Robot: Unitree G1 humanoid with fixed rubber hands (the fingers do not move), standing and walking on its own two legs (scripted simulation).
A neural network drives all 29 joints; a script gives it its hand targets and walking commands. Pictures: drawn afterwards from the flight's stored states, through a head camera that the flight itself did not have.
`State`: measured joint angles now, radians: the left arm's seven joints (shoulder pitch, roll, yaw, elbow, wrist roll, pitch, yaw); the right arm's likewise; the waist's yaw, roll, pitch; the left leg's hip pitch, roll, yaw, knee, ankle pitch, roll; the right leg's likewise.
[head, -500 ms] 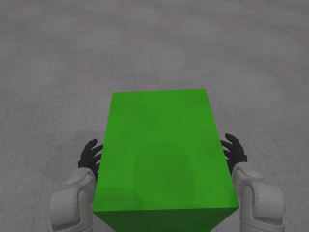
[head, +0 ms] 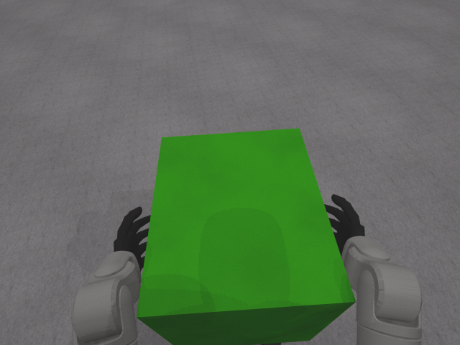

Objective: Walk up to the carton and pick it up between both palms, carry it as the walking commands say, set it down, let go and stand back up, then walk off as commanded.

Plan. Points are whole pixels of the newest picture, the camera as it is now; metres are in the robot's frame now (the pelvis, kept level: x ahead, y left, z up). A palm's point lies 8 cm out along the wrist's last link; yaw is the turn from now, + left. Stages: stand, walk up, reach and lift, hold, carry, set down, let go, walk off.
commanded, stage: carry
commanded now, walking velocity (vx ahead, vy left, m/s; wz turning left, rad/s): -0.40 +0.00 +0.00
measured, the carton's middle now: (237, 242) +0.31 +0.00 +0.01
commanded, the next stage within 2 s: none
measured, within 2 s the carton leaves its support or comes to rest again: neither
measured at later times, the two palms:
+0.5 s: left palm out of the picture +0.03 +0.14 +0.08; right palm out of the picture +0.02 -0.20 +0.07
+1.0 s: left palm out of the picture -0.25 +0.21 +0.07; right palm out of the picture -0.23 -0.12 +0.09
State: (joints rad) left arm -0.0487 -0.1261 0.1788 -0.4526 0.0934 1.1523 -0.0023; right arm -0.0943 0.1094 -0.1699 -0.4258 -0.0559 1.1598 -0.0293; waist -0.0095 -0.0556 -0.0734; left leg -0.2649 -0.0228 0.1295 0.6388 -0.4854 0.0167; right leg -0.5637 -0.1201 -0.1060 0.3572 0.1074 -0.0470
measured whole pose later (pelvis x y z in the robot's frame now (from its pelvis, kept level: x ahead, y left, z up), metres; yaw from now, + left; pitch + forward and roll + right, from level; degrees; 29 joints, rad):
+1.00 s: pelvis -0.47 +0.03 +0.01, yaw +1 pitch +2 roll -3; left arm 0.02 -0.13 0.16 -0.50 0.04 1.13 0.02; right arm 0.02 0.13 -0.15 -0.50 -0.06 1.12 -0.02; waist 0.05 -0.01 -0.01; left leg -0.36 0.07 0.07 0.54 -0.22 0.02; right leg -0.69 0.01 -0.02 1.28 -0.38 0.03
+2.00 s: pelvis -0.93 +0.05 +0.00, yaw -1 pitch +2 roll -1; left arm -0.04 -0.11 0.14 -0.37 0.06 1.16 0.02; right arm 0.00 0.09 -0.15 -0.42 -0.10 1.15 -0.01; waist 0.01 0.04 -0.12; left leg -0.46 0.08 0.09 0.55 -0.21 -0.01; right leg -0.26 0.00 -0.07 0.51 -0.29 0.01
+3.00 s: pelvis -0.96 +0.06 +0.00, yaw +5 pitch +3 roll +0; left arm 0.00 -0.12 0.15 -0.46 0.07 1.17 0.04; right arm -0.06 0.09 -0.16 -0.41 -0.05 1.17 -0.02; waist 0.00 0.00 -0.07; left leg -0.46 -0.01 0.02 0.62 -0.21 0.02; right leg -0.36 -0.10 -0.15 0.65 -0.34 0.03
